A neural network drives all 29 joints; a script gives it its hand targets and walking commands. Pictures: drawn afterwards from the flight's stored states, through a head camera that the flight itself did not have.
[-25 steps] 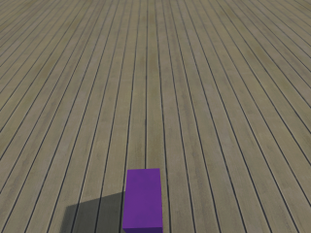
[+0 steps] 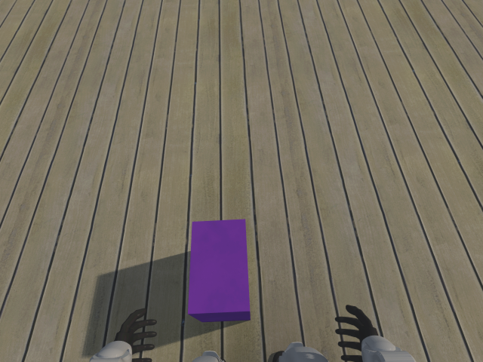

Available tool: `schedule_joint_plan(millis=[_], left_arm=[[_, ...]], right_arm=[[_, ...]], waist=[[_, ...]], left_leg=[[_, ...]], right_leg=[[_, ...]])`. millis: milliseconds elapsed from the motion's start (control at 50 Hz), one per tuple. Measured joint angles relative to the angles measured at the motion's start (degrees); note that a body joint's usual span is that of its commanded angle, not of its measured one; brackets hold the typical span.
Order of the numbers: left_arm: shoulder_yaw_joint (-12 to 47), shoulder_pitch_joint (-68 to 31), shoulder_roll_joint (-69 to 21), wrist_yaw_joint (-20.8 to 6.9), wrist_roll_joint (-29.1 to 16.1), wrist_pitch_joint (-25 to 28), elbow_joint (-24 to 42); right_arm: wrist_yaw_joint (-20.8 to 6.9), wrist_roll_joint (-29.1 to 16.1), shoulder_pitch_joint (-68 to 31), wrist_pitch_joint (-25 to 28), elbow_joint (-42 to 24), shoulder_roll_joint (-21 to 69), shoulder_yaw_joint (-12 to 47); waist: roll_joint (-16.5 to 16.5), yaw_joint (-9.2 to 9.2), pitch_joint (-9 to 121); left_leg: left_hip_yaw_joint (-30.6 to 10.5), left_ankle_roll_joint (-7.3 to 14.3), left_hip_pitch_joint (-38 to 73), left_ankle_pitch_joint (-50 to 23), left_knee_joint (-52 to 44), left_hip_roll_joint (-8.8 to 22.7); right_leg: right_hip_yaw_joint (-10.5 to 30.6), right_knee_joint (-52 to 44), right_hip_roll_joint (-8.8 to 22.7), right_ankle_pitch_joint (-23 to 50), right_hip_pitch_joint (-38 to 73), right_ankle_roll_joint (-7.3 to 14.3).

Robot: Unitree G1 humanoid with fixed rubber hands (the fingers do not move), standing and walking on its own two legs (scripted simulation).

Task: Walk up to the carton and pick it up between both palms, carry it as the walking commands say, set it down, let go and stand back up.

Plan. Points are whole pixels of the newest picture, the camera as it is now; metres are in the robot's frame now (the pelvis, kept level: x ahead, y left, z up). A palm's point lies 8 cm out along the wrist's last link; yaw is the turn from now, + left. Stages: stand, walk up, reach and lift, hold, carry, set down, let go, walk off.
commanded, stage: reach and lift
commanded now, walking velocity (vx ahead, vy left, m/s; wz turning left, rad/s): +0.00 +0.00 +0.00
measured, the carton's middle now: (222, 273) +0.40 +0.09 -0.61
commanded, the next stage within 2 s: none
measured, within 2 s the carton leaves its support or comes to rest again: neither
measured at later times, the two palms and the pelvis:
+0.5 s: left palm (123, 306) +0.24 +0.26 -0.16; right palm (333, 294) +0.24 -0.16 -0.16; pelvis -0.08 +0.05 -0.06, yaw -2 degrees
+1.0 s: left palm (130, 242) +0.39 +0.27 -0.20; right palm (292, 236) +0.38 -0.11 -0.21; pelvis -0.06 +0.04 -0.09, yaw -2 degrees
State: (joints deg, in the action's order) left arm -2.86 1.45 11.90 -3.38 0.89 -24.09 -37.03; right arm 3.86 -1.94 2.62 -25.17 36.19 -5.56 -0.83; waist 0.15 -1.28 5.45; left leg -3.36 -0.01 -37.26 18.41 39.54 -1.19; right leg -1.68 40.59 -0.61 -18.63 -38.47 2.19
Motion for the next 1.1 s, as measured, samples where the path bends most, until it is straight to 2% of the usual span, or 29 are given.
schedule_joint_plan(millis=[100, 160, 200, 280, 360, 420, 500, 600, 740, 900, 1020, 1100], left_arm=[[-3.2, -1.6, -0.9, -1.5, 0.9, 7.3, 1.2], [-4.5, -4.9, -0.8, -1.5, 1.2, 9.6, 3.5], [-4.5, -7.2, -0.4, -1.1, 0.5, 8.8, 5.3], [-2.3, -11.0, -0.4, 1.2, -1.3, 3.2, 8.8], [-1.1, -15.1, -2.5, 4.2, -2.5, -0.7, 8.8], [-2.3, -19.1, -3.5, 5.2, -3.3, -1.4, 7.0], [-6.0, -25.7, -2.4, 4.8, -2.7, 0.9, 3.0], [-7.9, -33.3, 0.3, 4.1, -2.9, 3.6, -0.9], [-9.1, -38.5, 1.3, 1.7, -3.1, 10.5, -4.6], [-12.5, -46.7, 4.2, -0.7, -2.6, 16.7, -9.7], [-13.5, -52.0, 5.5, -2.4, -3.3, 18.7, -10.7], [-14.8, -53.6, 4.9, -2.6, -2.3, 20.0, -11.0]], right_arm=[[-0.2, 1.8, 2.2, 7.1, -2.2, 1.9, -2.2], [-0.4, 1.8, 0.7, 9.1, -5.1, 2.5, -3.2], [-0.8, 1.9, -2.3, 8.4, -6.8, 2.3, -4.1], [-2.7, 0.5, -9.2, 4.5, -8.5, -0.6, -5.4], [-4.6, 0.1, -16.5, 1.5, -5.3, -4.5, -7.3], [-5.0, 0.5, -22.0, 0.9, -2.2, -5.7, -8.0], [-3.5, 1.1, -28.4, 2.4, 0.3, -3.9, -9.0], [-1.3, 0.3, -34.0, 4.6, 3.0, -0.8, -9.8], [2.3, 0.0, -36.0, 10.5, 1.1, 2.5, -10.2], [6.3, -0.3, -42.8, 14.1, 0.5, 2.9, -10.2], [7.5, 0.8, -49.0, 15.5, 0.5, 3.0, -11.0], [7.6, 4.0, -50.4, 17.6, 1.0, 4.9, -13.5]], waist=[[0.3, 1.16, 0.0], [-0.2, 1.73, -1.5], [-0.2, 1.48, -3.2], [0.2, 1.45, -6.1], [1.5, 2.18, -7.7], [1.5, 2.40, -8.5], [0.4, 2.28, -8.9], [0.0, 2.34, -8.4], [0.2, 2.77, -4.1], [-1.3, 3.57, -3.6], [-0.6, 3.90, -3.3], [0.1, 3.40, -1.3]], left_leg=[[0.4, -0.7, -10.2, 1.6, 6.6, -0.6], [0.6, 0.3, -15.4, 1.9, 11.0, -0.9], [0.7, 0.4, -17.3, 2.1, 13.5, -0.9], [1.2, 1.3, -18.5, 3.0, 17.8, -0.7], [2.2, 2.0, -18.3, 3.7, 20.1, -0.8], [3.1, 2.4, -19.1, 3.6, 21.0, -1.1], [3.7, 2.6, -22.4, 3.3, 22.4, -1.3], [2.5, 1.8, -28.1, 3.6, 24.5, -1.3], [1.5, 1.2, -36.2, 4.3, 26.2, -0.9], [2.1, 0.8, -42.7, 4.7, 27.2, -0.5], [1.6, 0.9, -46.5, 3.9, 26.6, -1.1], [0.9, 1.0, -49.1, 3.2, 25.9, -1.6]], right_leg=[[1.3, 5.9, 0.1, -0.5, -10.1, -1.3], [1.6, 9.1, 0.2, -0.4, -14.7, -1.9], [1.7, 10.6, 0.1, -0.1, -16.1, -2.5], [2.2, 13.3, -0.2, -0.1, -16.8, -3.3], [3.1, 15.4, -0.2, -0.7, -16.5, -3.7], [4.0, 17.1, 0.0, -1.3, -17.6, -3.9], [4.5, 19.2, 0.2, -0.9, -21.4, -4.7], [3.3, 21.1, 0.0, -1.4, -26.6, -4.2], [2.6, 22.5, -0.6, -2.1, -34.5, -3.7], [3.7, 24.0, -1.5, -2.2, -41.7, -3.5], [3.7, 23.4, -1.3, -1.8, -45.1, -3.8], [4.0, 22.5, -1.4, -1.3, -47.3, -4.3]])
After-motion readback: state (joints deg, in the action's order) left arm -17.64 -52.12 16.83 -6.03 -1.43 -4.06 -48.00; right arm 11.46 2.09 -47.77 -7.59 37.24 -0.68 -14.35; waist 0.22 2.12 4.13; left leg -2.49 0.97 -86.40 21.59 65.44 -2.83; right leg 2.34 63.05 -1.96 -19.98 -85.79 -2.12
